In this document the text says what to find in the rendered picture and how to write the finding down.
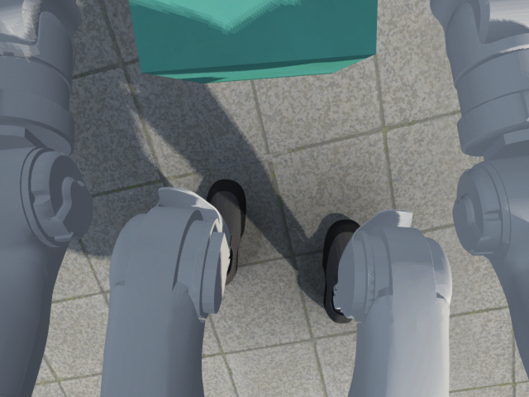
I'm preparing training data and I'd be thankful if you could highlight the carton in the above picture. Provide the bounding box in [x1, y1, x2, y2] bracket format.
[129, 0, 378, 84]

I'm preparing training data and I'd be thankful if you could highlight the right robot foot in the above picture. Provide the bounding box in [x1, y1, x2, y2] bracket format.
[322, 219, 360, 323]

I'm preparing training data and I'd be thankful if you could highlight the left robot upper arm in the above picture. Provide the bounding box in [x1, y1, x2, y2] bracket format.
[0, 146, 93, 397]

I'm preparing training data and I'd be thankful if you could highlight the right robot upper arm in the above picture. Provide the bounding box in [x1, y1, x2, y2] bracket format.
[452, 155, 529, 380]

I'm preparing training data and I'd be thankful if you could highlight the left robot forearm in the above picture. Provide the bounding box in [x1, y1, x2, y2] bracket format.
[0, 0, 81, 156]

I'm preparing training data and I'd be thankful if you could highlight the right robot shin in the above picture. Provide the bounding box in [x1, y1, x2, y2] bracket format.
[333, 209, 452, 319]

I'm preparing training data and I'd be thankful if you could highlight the right robot forearm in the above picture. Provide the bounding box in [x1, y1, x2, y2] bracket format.
[430, 0, 529, 160]

